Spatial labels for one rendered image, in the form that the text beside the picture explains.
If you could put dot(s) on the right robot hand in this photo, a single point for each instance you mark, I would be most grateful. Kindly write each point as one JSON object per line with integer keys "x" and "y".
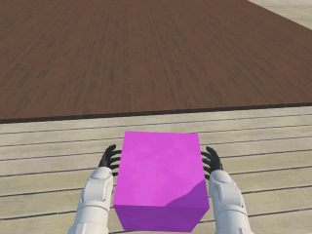
{"x": 214, "y": 162}

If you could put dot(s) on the carton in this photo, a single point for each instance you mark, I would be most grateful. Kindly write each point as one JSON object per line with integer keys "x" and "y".
{"x": 161, "y": 183}

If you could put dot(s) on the left robot hand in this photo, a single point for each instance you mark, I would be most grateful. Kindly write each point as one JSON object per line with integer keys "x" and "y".
{"x": 106, "y": 159}

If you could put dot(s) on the right robot forearm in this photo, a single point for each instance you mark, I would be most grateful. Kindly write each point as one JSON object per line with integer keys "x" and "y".
{"x": 230, "y": 212}

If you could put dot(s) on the left robot forearm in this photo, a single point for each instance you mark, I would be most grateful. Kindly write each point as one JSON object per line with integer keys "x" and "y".
{"x": 94, "y": 204}

